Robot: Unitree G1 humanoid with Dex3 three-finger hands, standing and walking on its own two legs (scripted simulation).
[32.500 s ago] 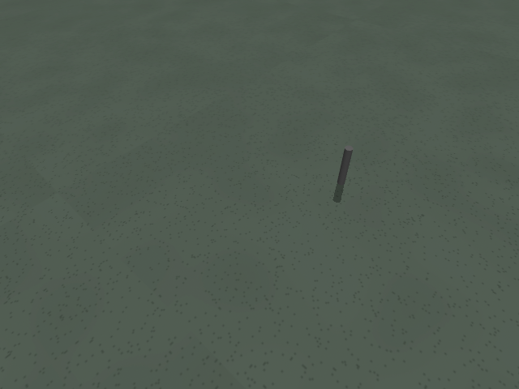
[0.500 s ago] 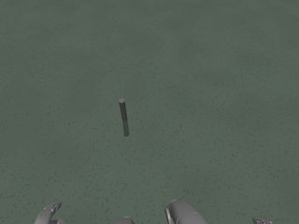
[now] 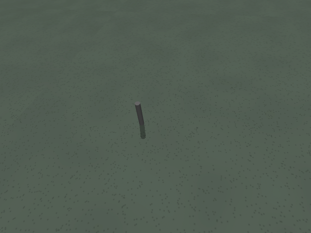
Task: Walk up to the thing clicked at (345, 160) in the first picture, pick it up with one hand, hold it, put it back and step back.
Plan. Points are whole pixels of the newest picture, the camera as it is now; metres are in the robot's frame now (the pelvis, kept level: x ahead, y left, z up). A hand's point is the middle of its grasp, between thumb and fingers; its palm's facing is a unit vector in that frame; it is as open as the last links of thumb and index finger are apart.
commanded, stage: step back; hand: left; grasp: from the side
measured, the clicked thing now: (139, 114) +1.02 +0.20 -0.63
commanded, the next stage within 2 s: stand in 0.88 s
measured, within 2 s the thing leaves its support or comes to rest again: neither
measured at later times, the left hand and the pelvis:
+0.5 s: hand out of the picture +0.06 +0.25 -0.12, palm faces +0.07 -0.91 -0.40, open 7.4 cm; pelvis +0.01 -0.02 +0.01, yaw +1 degrees
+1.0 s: hand out of the picture +0.13 +0.27 -0.14, palm faces +0.03 -0.94 -0.34, open 7.4 cm; pelvis +0.05 +0.02 +0.01, yaw +1 degrees
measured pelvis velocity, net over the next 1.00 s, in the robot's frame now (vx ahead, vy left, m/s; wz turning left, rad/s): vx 0.05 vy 0.02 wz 0.02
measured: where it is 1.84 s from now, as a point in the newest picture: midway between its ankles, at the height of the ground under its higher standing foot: outside the picture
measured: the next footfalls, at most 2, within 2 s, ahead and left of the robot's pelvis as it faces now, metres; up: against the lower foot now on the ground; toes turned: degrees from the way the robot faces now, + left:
left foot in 0.02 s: +0.03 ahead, +0.13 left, +0.00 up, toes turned -3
left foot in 0.64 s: +0.12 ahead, +0.15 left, +0.00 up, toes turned +3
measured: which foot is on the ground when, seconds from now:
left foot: up 0.00-0.00, down 0.02-0.32, up 0.34-0.62, down 0.64-1.00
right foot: down 0.00-1.00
